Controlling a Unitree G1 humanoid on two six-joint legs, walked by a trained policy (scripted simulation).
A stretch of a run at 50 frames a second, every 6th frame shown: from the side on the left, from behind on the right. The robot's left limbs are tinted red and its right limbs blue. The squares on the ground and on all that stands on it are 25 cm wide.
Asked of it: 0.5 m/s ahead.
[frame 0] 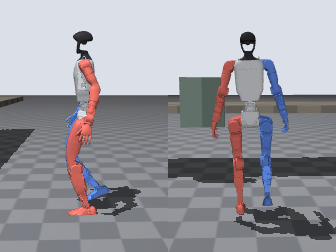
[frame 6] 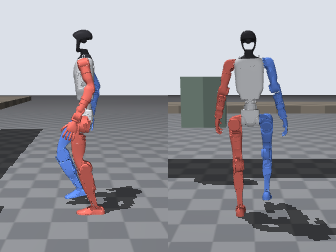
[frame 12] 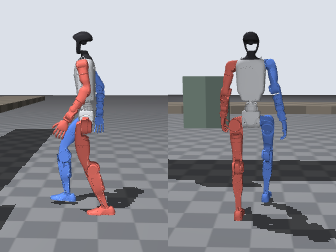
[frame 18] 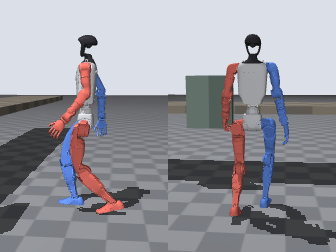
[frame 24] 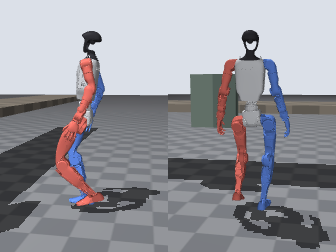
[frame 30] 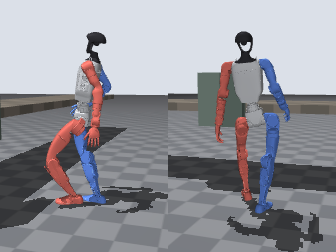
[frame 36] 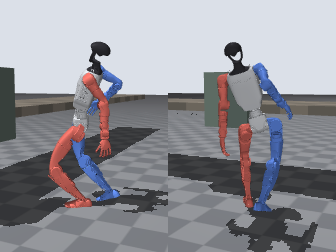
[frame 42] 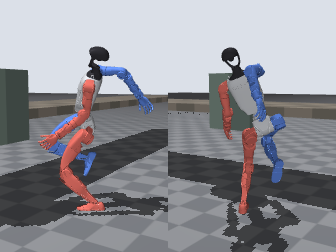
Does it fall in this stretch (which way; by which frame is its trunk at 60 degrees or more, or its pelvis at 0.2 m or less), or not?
no
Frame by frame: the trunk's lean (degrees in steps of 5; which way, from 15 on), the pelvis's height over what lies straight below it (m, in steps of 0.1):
0: 5, 0.8
6: 5, 0.8
12: 5, 0.8
18: 0, 0.7
24: 5, 0.8
30: 15 backward, 0.7
36: 25 backward and to its left, 0.7
42: 30 backward and to its left, 0.7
